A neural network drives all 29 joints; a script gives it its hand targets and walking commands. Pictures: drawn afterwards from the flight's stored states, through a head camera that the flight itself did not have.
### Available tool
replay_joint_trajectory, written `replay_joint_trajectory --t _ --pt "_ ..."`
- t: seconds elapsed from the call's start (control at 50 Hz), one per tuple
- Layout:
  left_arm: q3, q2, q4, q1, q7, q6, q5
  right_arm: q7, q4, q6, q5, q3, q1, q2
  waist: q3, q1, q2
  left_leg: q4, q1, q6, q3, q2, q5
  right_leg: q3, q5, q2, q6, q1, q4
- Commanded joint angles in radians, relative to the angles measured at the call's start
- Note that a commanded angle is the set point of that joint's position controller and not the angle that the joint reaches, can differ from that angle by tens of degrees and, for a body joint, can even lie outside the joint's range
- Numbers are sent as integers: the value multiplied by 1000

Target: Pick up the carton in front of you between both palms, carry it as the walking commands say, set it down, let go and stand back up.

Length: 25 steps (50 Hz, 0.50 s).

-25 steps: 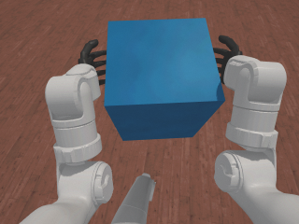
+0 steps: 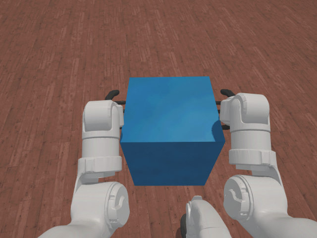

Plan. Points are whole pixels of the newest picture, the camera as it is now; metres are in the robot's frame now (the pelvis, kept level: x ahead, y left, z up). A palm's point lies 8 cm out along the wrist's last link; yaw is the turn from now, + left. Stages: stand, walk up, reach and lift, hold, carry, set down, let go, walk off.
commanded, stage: carry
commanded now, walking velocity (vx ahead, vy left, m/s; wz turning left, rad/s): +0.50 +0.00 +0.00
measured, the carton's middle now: (169, 134) +0.38 -0.02 +0.00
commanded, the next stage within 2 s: none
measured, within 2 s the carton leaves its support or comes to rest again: neither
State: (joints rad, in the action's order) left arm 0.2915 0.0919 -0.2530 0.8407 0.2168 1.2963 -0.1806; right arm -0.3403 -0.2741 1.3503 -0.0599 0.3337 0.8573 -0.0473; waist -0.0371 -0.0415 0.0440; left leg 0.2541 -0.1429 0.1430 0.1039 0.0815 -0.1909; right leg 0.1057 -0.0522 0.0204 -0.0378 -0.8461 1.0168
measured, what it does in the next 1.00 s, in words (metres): walks ahead: right foot, then left foot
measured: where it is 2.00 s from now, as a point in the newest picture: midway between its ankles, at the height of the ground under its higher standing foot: (118, 101)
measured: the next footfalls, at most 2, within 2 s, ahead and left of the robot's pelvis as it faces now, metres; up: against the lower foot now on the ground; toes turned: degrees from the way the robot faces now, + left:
right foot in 0.14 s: +0.20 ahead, -0.07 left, +0.00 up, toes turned +6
left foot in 0.36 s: +0.38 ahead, +0.27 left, +0.00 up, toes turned +11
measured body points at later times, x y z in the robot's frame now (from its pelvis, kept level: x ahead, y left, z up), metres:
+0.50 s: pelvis +0.31 +0.14 -0.01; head +0.29 +0.13 +0.44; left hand +0.59 +0.31 +0.07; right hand +0.61 +0.02 +0.06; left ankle +0.34 +0.27 -0.75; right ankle +0.30 +0.01 -0.69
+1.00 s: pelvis +0.58 +0.22 -0.01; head +0.56 +0.21 +0.44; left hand +0.87 +0.38 +0.08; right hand +0.88 +0.08 +0.07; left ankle +0.51 +0.29 -0.75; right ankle +0.55 +0.09 -0.71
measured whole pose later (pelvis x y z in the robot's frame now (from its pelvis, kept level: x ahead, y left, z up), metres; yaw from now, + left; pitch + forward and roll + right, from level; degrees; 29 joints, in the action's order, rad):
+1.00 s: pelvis +0.58 +0.22 -0.01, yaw +1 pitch +6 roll -2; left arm 0.16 0.16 0.15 0.31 0.28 1.23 -0.08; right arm -0.25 0.10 1.23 -0.15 0.13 0.34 -0.17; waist 0.17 0.02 0.05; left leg 0.44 -0.22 0.03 0.18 -0.05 -0.33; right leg 0.12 -0.46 0.04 0.00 -0.44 0.80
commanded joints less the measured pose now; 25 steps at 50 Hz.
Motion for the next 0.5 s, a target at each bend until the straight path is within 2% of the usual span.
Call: replay_joint_trajectory --t 0.0,0.02,0.04,0.06,0.08,0.1,0.12,0.14,0.16,0.18,0.2,0.22,0.24,0.26,0.28,0.3,0.32,0.34,0.36,0.38,0.4,0.42,0.44,0.46,0.48 --pt "-527 1203 215 563 -266 -29 475 497 185 -44 412 -429 607 -1207 612 54 72 249 482 -412 59 -153 1632 291 37 -142 -18 349 -565" --pt "-584 1217 285 545 -275 -40 487 493 221 -56 370 -438 507 -1187 596 52 114 370 349 -447 98 -157 1791 325 84 -183 -18 543 -649" --pt "-628 1246 302 500 -292 -45 509 483 311 -73 345 -482 488 -1183 593 77 91 612 200 -432 64 -165 1785 318 152 -152 -38 733 -773" --pt "-668 1285 309 444 -301 -50 510 483 350 -81 332 -514 466 -1212 605 123 -158 968 -108 -353 -48 -131 821 58 446 50 -102 970 -827" --pt "-690 1280 327 341 -306 -56 499 480 411 -82 296 -572 424 -1201 708 91 -294 1069 -464 -301 -164 -66 -230 -217 797 292 -222 1334 -667" --pt "-677 1231 352 229 -310 -54 485 476 427 -78 314 -590 345 -1152 825 96 -243 1211 -667 -240 -292 -94 -365 -465 786 411 -276 1498 -587" --pt "-696 1236 439 230 -319 -59 479 469 489 -92 313 -657 280 -1144 880 80 -86 1166 -681 -180 -264 -116 -313 -483 575 409 -269 1499 -579" --pt "-686 1222 456 185 -322 -60 459 466 571 -108 334 -677 283 -1127 739 67 -20 1047 -713 -169 -267 -136 -304 -512 543 383 -237 1387 -588" --pt "-661 1191 394 119 -329 -54 390 468 494 -110 285 -716 194 -1147 540 66 4 886 -728 -160 -154 -132 -256 -440 607 318 -185 1236 -675" --pt "-714 1179 379 71 -356 -47 420 465 425 -121 250 -696 48 -1130 504 56 -57 692 -741 -158 -184 -165 -200 -373 512 320 -168 1201 -725" --pt "-751 1147 378 34 -372 -41 448 466 378 -125 239 -732 -68 -1132 462 86 -91 489 -692 -179 -84 -120 -98 -260 555 242 -141 1189 -705" --pt "-795 1134 387 11 -389 -55 465 468 384 -130 219 -741 -111 -1137 459 79 -220 231 -475 -195 -91 -136 14 -173 546 225 -106 1027 -657" --pt "-823 1176 344 -20 -409 -54 499 470 435 -133 213 -766 -86 -1106 443 89 -270 160 -273 -198 3 -79 79 -137 503 197 -92 872 -655" --pt "-851 1189 380 -46 -421 -58 527 470 537 -142 228 -807 -50 -1109 495 74 -244 81 1 -185 67 -13 143 -69 517 139 -59 732 -534" --pt "-839 1173 339 -82 -432 -44 527 473 488 -131 236 -810 -72 -1155 513 49 -151 76 262 -160 33 -69 204 -21 367 101 -12 527 -392" --pt "-841 1138 376 -29 -449 -38 537 480 455 -144 234 -806 -117 -1157 504 7 3 91 474 -77 -150 -259 254 54 16 43 47 257 -190" --pt "-821 1144 365 -39 -456 -31 542 479 433 -151 247 -786 -102 -1138 523 16 268 81 530 37 -444 -476 591 55 -407 -39 86 69 36" --pt "-821 1139 365 1 -458 -32 556 475 423 -154 248 -762 -92 -1142 569 13 261 127 468 82 -446 -499 618 -71 -453 -8 74 93 183" --pt "-823 1128 395 57 -457 -35 565 473 387 -151 256 -767 -116 -1150 563 14 174 96 392 70 -471 -507 450 -121 -429 35 70 63 207" --pt "-800 1147 304 10 -459 -23 554 471 433 -147 267 -774 -45 -1118 472 21 106 12 242 67 -534 -539 213 -140 -398 81 83 42 187" --pt "-787 1125 318 38 -455 -27 540 472 423 -140 275 -812 -15 -1140 442 23 34 4 147 10 -421 -490 65 -200 -413 120 48 131 42" --pt "-772 1143 287 -19 -456 -28 533 475 524 -149 340 -862 86 -1167 425 26 21 -5 92 2 -368 -459 55 -137 -414 112 48 192 -49" --pt "-780 1138 368 24 -451 -41 539 478 558 -154 381 -898 134 -1204 444 39 32 2 50 -26 -264 -424 -12 -123 -389 109 44 298 -212" --pt "-759 1111 373 33 -439 -40 520 480 511 -147 392 -879 120 -1187 432 40 69 -13 -35 -50 -188 -366 -99 -38 -355 46 45 414 -316" --pt "-767 1115 424 45 -427 -47 525 481 529 -149 417 -903 110 -1199 433 39 131 -15 -97 -64 -159 -351 -168 -8 -277 30 35 499 -406"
